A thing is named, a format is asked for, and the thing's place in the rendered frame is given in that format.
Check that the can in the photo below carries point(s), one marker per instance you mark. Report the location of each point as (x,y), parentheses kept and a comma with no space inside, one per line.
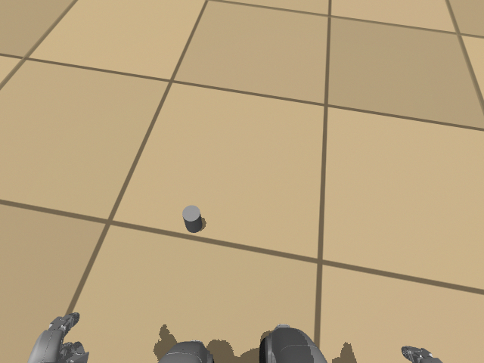
(192,218)

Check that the left robot hand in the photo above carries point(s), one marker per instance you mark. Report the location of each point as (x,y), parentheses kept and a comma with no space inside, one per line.
(49,346)

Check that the right robot hand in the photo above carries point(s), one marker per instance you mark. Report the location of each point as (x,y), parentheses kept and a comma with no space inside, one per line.
(418,355)

